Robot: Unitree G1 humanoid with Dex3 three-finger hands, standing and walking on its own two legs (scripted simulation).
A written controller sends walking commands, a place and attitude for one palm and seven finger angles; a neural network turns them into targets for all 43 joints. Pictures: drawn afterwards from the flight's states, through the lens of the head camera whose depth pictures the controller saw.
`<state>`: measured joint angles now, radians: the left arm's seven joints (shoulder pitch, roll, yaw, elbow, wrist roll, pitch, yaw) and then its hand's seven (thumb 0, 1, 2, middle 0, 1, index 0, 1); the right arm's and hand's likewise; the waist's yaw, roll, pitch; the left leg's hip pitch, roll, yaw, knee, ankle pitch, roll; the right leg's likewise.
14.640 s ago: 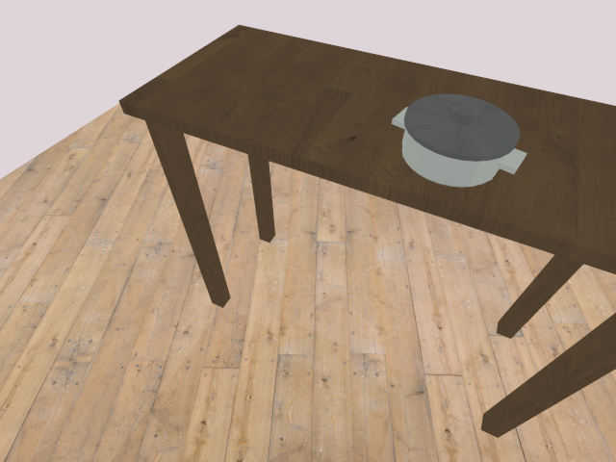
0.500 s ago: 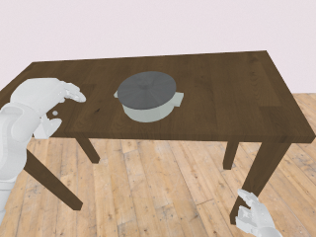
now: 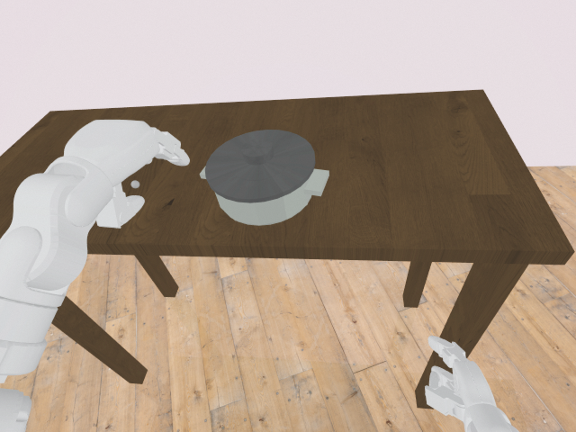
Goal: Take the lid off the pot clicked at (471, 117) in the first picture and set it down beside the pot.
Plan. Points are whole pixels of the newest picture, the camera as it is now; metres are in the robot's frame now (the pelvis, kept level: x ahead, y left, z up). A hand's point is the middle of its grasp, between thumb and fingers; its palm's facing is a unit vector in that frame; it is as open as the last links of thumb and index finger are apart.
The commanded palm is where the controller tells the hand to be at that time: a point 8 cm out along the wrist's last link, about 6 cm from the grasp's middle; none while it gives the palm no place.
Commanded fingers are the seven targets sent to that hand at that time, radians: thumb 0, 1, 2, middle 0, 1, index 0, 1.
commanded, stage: move the open hand above the knob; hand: left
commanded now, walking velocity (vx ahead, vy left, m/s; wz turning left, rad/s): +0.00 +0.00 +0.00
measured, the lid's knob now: (257, 151) +0.49 +0.10 +0.15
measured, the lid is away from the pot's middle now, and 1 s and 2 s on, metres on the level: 0.00 0.00 0.00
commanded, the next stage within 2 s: none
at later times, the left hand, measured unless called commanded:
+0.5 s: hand (190, 169) +0.38 +0.16 +0.20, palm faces -0.08 -0.06 -0.99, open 9.9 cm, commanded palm +0.36 +0.17 +0.29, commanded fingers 0.00 -0.37 1.70 -0.89 -0.08 -0.89 -0.08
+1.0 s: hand (217, 117) +0.45 +0.13 +0.24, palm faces -0.01 -0.05 -1.00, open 9.8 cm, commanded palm +0.40 +0.13 +0.29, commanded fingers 0.00 -0.37 1.70 -0.89 -0.08 -0.89 -0.08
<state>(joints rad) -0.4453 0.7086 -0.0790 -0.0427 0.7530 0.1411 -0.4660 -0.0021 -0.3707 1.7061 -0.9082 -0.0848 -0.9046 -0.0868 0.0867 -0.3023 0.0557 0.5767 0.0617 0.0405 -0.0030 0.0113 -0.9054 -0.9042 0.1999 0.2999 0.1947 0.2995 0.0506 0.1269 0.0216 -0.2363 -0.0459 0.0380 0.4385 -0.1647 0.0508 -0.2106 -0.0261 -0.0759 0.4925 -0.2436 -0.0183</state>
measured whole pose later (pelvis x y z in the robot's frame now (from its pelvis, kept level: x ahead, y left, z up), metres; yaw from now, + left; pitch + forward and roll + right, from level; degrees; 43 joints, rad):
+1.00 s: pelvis +0.03 -0.01 +0.00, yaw -1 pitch +1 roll +1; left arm -0.83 0.53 -0.25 0.28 0.80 0.29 -0.39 0.00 -0.37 1.70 -0.91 -0.08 -0.91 -0.09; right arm 0.09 -0.28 0.06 0.61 0.07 0.10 0.02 0.01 -0.91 -0.90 0.20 0.30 0.19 0.30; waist 0.01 0.11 -0.02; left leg -0.23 -0.04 0.05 0.40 -0.18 0.04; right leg -0.23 -0.02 -0.06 0.49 -0.27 -0.03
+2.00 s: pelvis +0.03 +0.00 +0.00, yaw -1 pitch +1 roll +1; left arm -0.92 0.43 -0.30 0.43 0.82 0.36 -0.38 0.00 -0.37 1.70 -0.90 -0.08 -0.90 -0.09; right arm 0.10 -0.27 0.06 0.62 0.08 0.14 0.04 0.01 -0.91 -0.90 0.20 0.30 0.19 0.30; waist 0.01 0.10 -0.05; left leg -0.23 -0.05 0.06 0.39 -0.18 0.04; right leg -0.23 -0.03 -0.05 0.48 -0.27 -0.02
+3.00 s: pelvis +0.04 +0.00 +0.00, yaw +0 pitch +2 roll +1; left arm -0.86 0.43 -0.35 0.35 0.82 0.40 -0.43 0.00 -0.37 1.71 -0.90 -0.08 -0.89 -0.09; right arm 0.09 -0.28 0.06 0.60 0.09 0.15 0.04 0.01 -0.91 -0.90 0.20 0.30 0.19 0.30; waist 0.01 0.10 -0.04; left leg -0.24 -0.05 0.04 0.40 -0.20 0.05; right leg -0.22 -0.03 -0.06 0.47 -0.28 -0.01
